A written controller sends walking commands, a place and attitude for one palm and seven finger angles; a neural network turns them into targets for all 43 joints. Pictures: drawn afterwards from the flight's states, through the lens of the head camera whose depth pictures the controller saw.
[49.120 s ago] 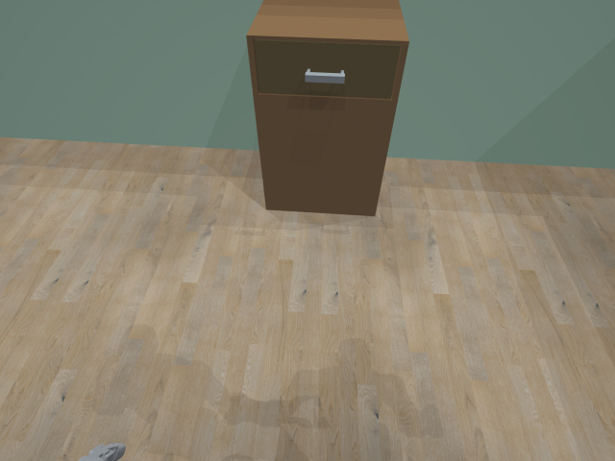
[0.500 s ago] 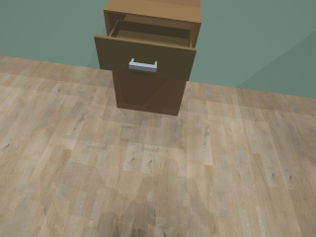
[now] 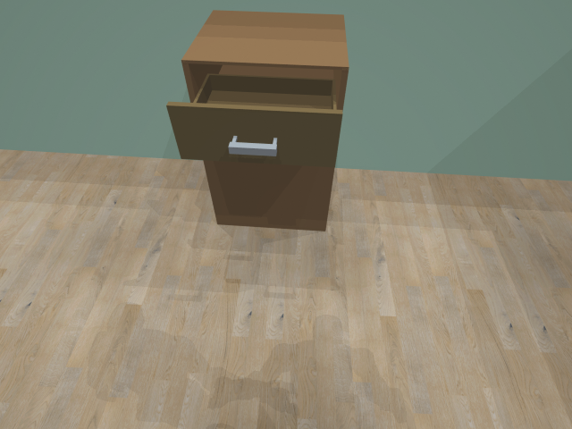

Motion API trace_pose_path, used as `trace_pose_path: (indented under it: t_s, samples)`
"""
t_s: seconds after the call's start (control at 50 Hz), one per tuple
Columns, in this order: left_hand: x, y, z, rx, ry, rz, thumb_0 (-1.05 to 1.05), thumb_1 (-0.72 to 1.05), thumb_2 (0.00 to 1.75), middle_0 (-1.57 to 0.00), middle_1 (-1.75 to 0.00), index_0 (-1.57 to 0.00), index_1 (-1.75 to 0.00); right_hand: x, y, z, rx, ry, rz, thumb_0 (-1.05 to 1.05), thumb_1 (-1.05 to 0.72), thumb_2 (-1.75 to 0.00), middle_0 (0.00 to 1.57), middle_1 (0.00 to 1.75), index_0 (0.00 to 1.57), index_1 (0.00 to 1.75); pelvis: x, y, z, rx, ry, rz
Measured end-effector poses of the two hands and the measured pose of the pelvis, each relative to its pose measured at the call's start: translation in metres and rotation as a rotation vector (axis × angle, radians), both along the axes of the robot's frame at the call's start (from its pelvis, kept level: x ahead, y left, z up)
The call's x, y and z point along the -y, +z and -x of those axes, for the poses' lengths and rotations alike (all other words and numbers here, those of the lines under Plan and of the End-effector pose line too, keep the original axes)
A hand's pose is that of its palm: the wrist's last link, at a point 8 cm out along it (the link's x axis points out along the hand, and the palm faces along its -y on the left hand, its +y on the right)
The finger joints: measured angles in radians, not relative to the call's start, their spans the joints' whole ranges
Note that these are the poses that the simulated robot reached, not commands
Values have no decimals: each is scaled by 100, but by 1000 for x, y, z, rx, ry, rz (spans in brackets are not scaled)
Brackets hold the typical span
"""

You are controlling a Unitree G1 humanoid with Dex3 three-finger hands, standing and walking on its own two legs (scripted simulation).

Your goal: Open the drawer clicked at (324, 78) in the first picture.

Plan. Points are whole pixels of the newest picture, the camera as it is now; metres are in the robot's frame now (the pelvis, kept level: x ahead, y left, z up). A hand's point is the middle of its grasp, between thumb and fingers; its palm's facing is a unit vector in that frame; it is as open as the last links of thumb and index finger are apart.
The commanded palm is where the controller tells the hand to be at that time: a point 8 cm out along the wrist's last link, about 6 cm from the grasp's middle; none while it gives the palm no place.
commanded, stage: let the arm hang, fingers relaxed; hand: left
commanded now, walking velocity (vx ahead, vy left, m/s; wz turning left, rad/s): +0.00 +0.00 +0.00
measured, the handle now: (254, 144) +0.82 +0.13 -0.10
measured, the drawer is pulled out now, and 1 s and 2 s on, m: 0.24 0.24 0.24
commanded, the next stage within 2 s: look to check the result in 0.08 s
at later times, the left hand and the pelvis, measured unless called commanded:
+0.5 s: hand out of the picture +0.09 +0.23 -0.16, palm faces -0.03 -0.94 -0.33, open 7.4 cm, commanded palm none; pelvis +0.02 -0.01 +0.00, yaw +0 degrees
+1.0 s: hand out of the picture +0.11 +0.22 -0.16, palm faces -0.03 -0.94 -0.33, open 7.4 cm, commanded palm none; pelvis +0.03 -0.02 +0.00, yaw +0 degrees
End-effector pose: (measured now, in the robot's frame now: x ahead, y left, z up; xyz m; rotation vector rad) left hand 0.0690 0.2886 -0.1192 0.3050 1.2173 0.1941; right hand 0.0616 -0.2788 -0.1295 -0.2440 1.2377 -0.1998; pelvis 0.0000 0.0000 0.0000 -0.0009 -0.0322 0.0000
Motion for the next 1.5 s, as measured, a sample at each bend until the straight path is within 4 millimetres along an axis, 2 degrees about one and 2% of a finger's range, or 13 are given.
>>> trace_pose_path:
  t_s: [0.1,0.24,0.52,0.78,1.06,1.5]
  samples:
    - [6,-2,-12,1,-15,13,0,91,90,-20,-30,-20,-30,15,6,-3,-9,-3,34,1,-90,-90,20,30,20,30,3,1,-5,-5,-2,0]
    - [12,-6,-17,-25,-12,20,0,90,90,-20,-30,-20,-30,25,9,-6,-31,-2,57,1,-90,-90,20,30,20,30,8,1,-13,-10,-2,-1]
    - [14,-5,-15,-65,8,2,0,90,90,-20,-30,-20,-30,22,4,-26,-29,12,28,1,-90,-90,20,30,20,30,15,2,-24,-14,-5,-4]
    - [19,-3,-25,-48,10,-1,0,90,90,-20,-30,-20,-30,26,5,-41,-6,17,29,1,-90,-90,20,30,20,30,20,2,-31,-13,-5,-7]
    - [24,-4,-34,-34,-3,4,0,90,90,-20,-30,-20,-30,35,7,-35,-19,5,45,1,-90,-90,20,30,20,30,23,2,-32,-11,-8,-7]
    - [24,-2,-30,-40,-7,-4,0,90,90,-20,-30,-20,-30,34,5,-27,-28,-4,33,1,-90,-90,20,30,20,30,25,2,-30,-7,-14,-8]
